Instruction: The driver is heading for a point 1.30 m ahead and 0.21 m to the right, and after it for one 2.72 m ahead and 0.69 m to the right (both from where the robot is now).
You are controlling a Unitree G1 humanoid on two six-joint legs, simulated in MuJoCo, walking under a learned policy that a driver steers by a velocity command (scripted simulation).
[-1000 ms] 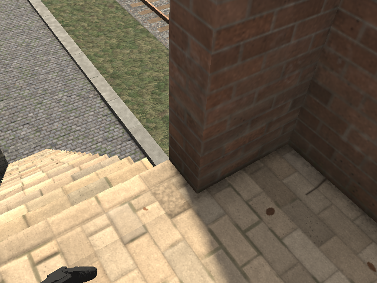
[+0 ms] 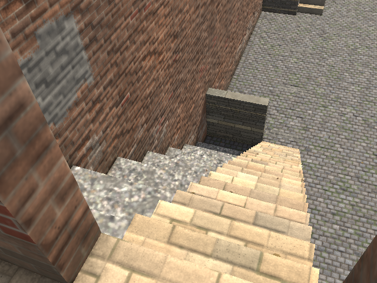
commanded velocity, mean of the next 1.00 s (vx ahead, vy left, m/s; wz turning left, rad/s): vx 1.00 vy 0.00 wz -0.36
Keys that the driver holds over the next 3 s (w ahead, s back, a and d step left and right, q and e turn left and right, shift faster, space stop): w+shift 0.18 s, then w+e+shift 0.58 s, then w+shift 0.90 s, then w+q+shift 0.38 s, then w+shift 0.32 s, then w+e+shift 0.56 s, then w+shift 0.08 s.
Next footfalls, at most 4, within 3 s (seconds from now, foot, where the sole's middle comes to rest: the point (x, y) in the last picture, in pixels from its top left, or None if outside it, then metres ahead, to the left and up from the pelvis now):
0.22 left None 0.08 0.15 -0.78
0.62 right None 0.38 -0.05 -0.78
1.12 left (191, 258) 0.71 0.10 -0.99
1.56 right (254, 249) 0.85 -0.21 -1.21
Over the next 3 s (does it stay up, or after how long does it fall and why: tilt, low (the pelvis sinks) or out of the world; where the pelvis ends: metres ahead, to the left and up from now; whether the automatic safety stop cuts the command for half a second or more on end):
stays up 1.46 -0.18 -0.99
